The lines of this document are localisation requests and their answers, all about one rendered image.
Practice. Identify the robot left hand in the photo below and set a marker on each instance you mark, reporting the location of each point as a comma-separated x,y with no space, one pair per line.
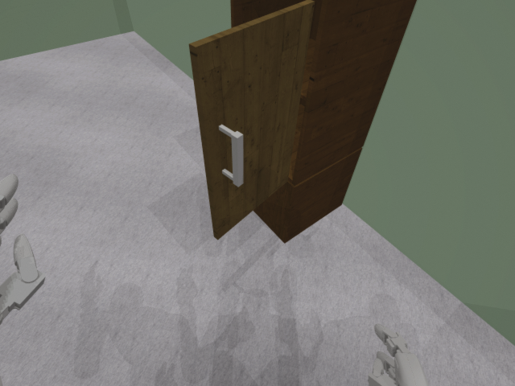
20,286

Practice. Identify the handle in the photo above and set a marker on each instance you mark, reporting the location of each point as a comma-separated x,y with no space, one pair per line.
237,156

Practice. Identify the cupboard door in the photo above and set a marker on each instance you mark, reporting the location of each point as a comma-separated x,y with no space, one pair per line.
249,78

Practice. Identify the robot right hand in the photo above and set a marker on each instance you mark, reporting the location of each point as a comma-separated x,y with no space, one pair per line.
404,370

